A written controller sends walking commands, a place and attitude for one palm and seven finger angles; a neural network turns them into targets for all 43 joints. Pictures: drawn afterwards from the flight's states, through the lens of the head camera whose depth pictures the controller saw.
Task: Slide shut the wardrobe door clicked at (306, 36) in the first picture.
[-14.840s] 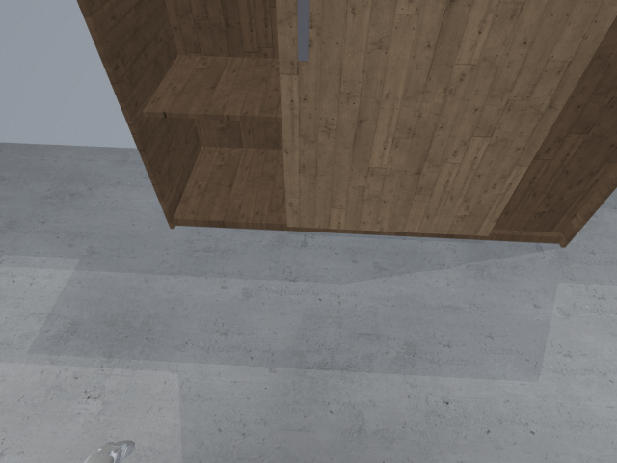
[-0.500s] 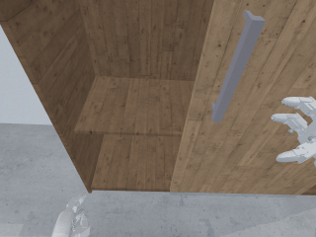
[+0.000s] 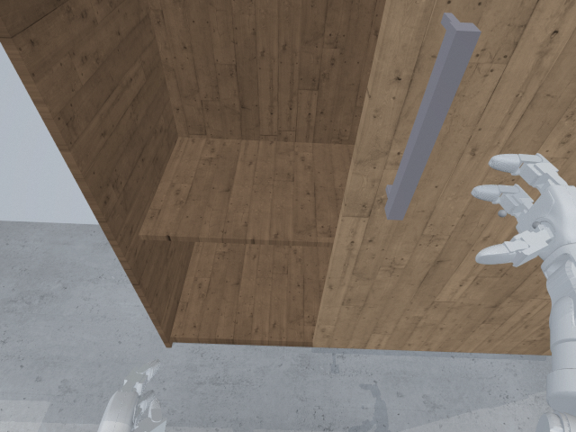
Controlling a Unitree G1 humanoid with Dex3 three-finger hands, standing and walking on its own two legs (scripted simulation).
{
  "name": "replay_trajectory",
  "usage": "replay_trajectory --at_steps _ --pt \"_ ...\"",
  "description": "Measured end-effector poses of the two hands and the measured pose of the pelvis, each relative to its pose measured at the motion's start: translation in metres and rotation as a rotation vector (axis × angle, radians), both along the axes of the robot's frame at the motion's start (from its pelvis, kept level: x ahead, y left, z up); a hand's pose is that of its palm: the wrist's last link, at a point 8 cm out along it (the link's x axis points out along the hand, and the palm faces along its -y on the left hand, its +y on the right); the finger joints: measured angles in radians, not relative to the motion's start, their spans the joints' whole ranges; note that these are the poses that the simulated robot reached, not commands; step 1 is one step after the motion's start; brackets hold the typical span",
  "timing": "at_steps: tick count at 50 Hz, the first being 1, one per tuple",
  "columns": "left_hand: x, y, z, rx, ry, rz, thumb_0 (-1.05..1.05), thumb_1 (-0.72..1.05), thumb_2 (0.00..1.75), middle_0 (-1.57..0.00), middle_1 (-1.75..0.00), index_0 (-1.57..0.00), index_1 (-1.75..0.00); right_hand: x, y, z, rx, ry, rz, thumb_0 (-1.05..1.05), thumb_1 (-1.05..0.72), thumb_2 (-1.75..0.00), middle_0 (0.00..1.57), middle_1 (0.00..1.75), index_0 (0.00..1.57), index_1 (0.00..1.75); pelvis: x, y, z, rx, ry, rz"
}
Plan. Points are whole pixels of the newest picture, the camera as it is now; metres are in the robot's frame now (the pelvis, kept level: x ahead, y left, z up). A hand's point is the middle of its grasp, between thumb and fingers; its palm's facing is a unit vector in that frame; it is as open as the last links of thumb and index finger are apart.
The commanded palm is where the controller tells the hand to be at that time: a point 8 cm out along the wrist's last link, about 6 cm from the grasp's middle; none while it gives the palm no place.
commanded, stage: move the hooked fingers beside the handle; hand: right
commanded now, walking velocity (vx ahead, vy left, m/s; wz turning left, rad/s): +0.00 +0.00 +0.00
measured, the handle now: (417, 131) +0.51 -0.15 +0.19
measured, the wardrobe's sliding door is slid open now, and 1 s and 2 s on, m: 0.50 0.50 0.50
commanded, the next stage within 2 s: feel for the door with the fingertips in 1.42 s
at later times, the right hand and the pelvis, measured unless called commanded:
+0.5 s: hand (474, 187) +0.42 -0.22 +0.16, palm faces -0.03 +1.00 -0.01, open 13.9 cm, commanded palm +0.41 -0.27 +0.15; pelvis +0.00 +0.00 +0.00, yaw +1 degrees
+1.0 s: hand (472, 185) +0.43 -0.22 +0.15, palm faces -0.02 +1.00 -0.01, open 13.9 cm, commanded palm +0.42 -0.27 +0.15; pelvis +0.01 +0.00 +0.00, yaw +1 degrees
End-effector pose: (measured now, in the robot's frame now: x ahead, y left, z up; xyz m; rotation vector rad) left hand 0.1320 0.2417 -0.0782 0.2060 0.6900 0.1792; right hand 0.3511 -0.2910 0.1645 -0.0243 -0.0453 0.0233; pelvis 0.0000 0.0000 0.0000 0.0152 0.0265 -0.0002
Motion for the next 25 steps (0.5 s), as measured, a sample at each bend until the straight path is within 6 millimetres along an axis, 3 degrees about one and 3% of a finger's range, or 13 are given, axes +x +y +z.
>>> replay_trajectory --at_steps 25 --pt "-0.058 0.025 -0.019 0.02 0.199 0.1 0.01 0.9 0.89 -0.2 -0.3 -0.2 -0.3 0.051 0.018 -0.004 0.013 0.033 0.003 -0.01 0.5 -0.3 0.31 1.2 0.3 1.2 0.001 0.004 -0.002 0.001 0.041 0.013"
